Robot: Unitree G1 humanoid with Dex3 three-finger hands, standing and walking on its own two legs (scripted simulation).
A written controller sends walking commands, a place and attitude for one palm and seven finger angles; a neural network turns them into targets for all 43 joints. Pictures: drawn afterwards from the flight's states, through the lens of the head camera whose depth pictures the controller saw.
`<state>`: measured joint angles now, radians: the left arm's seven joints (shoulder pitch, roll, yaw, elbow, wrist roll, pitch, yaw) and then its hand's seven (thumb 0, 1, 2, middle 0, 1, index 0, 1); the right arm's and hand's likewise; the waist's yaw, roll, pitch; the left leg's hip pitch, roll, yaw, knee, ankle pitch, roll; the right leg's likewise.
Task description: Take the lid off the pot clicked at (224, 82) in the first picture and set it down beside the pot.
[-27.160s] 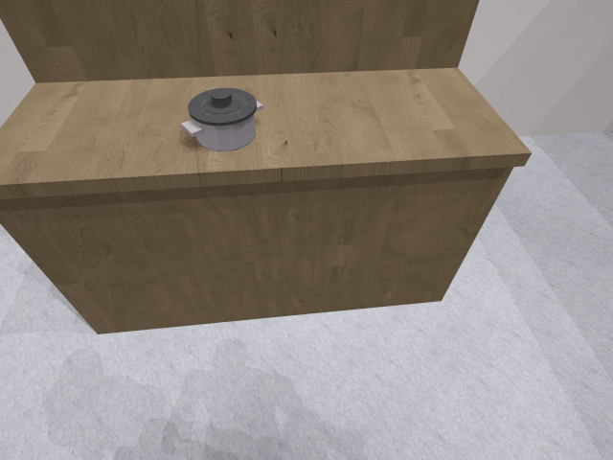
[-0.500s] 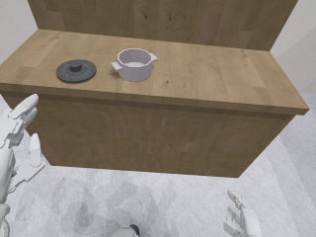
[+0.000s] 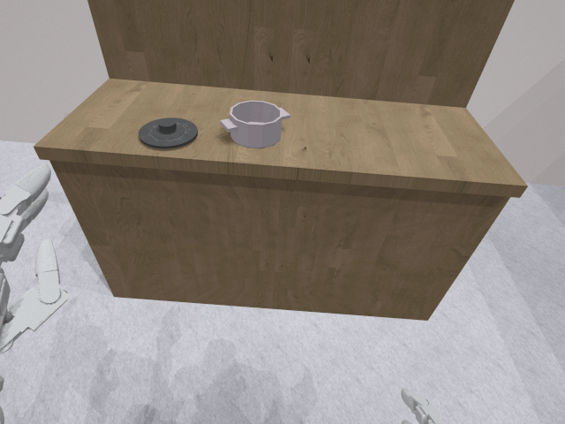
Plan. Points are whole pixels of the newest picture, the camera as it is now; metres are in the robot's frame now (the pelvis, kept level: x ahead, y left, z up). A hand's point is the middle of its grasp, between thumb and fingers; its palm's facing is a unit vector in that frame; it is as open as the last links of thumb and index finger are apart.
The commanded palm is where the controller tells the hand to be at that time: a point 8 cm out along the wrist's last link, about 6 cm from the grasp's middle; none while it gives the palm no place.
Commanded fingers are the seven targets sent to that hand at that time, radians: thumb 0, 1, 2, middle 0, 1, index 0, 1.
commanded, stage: stop stepping back and stand still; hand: left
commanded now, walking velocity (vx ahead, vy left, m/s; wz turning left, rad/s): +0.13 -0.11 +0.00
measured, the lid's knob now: (167, 125) +0.86 +0.32 +0.00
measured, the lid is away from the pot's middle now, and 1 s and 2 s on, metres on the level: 0.24 0.24 0.24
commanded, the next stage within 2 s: let the arm hang, fingers relaxed in 1.22 s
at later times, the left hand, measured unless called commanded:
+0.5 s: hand out of the picture +0.13 +0.15 -0.15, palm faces -0.05 -0.99 -0.14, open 7.4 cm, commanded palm none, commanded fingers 0.00 0.90 0.90 -0.20 -0.30 -0.20 -0.30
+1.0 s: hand out of the picture +0.09 +0.17 -0.17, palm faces +0.13 -0.97 -0.20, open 7.2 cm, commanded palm none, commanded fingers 0.00 0.90 0.90 -0.20 -0.30 -0.20 -0.30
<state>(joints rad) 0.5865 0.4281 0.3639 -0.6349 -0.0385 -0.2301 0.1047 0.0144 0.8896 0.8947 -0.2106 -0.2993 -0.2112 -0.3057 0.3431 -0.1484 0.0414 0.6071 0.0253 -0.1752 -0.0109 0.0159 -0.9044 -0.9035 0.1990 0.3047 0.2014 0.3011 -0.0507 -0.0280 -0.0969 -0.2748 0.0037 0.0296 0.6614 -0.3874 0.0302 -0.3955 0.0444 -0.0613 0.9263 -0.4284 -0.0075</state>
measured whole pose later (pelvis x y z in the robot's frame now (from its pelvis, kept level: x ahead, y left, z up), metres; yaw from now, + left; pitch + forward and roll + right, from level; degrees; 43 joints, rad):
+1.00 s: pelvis +0.08 -0.01 +0.01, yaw +4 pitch +2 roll +0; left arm 0.28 0.16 0.03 1.02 0.01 0.00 0.05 0.01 0.94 0.89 -0.20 -0.30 -0.20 -0.30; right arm 0.23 -0.13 -0.04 0.97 0.00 -0.01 -0.05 0.01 -0.94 -0.90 0.20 0.30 0.20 0.30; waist 0.00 -0.01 0.02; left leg -0.19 0.01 0.04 0.52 -0.36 0.01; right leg -0.19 0.03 -0.01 0.50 -0.34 -0.02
